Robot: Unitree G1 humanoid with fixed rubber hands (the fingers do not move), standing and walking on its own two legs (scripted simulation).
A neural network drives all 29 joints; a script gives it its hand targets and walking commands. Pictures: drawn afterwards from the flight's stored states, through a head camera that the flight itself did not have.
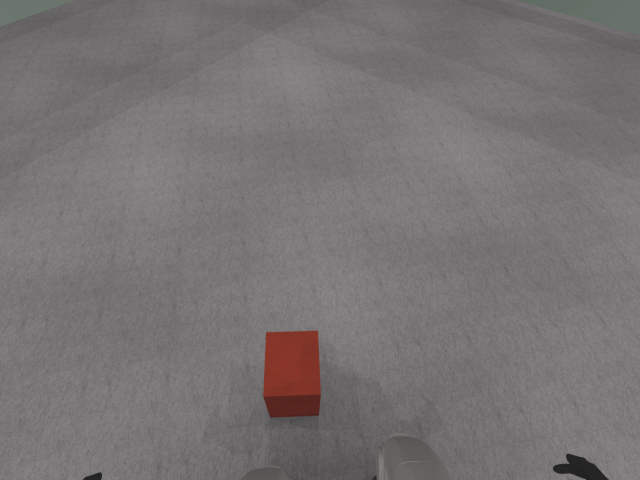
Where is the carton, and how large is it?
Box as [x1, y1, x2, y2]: [263, 331, 320, 417]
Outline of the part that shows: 317,331 266,332 263,396 270,417 318,415 320,387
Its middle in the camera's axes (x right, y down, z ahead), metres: -0.07 +0.39 +1.10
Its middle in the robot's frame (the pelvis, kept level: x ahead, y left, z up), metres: +0.44 +0.07 -0.65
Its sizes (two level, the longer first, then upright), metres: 0.171 0.144 0.222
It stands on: the floor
